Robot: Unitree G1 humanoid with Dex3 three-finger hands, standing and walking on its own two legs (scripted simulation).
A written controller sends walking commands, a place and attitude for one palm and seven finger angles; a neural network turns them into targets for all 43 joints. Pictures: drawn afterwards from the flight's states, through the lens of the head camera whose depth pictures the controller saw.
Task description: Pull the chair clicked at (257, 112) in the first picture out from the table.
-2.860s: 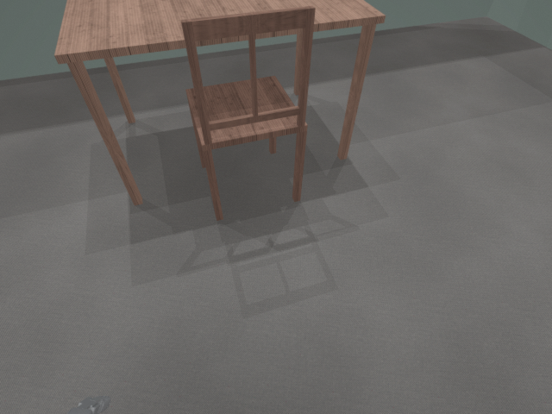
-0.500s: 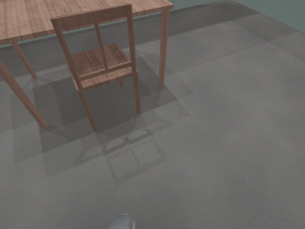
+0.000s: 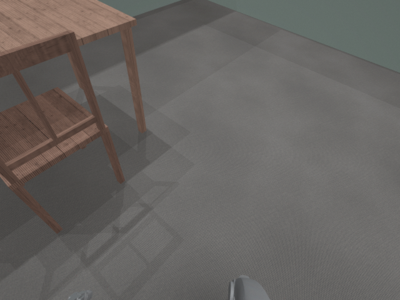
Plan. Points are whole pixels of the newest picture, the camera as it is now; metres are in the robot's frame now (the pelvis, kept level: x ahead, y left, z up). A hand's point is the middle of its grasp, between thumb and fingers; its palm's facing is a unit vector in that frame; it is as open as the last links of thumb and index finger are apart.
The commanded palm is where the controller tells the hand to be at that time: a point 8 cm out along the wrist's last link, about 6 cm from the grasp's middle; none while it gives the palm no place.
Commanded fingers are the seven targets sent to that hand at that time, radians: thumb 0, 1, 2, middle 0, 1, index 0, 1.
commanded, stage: walk to a spot facing it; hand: left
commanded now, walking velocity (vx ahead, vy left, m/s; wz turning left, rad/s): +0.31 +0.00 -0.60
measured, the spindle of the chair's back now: (37, 108) +0.66 +0.58 -0.10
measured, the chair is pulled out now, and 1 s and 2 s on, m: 0.00 0.00 0.00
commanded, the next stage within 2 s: turn to face it in 1.10 s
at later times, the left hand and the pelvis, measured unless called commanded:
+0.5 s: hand (157, 223) +0.33 +0.13 -0.17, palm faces -0.27 -0.94 -0.22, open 7.3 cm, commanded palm none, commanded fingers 0.00 0.90 0.90 -0.20 -0.30 -0.20 -0.30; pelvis +0.21 -0.04 -0.01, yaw -16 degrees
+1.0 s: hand (174, 163) +0.54 +0.11 -0.18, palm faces -0.50 -0.85 -0.15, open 7.4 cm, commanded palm none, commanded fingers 0.00 0.90 0.90 -0.20 -0.30 -0.20 -0.30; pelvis +0.38 -0.02 +0.00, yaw -34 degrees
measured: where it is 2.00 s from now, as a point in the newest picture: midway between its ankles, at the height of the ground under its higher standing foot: (217, 252)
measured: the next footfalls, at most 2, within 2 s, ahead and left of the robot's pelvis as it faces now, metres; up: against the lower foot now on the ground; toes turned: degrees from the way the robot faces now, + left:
right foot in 0.24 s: +0.24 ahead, -0.13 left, +0.00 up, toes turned -16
left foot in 0.68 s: +0.43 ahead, +0.05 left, +0.00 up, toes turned -15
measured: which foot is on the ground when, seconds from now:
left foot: down 0.00-0.24, up 0.26-0.66, down 0.68-1.00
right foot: up 0.00-0.22, down 0.24-0.68, up 0.70-1.00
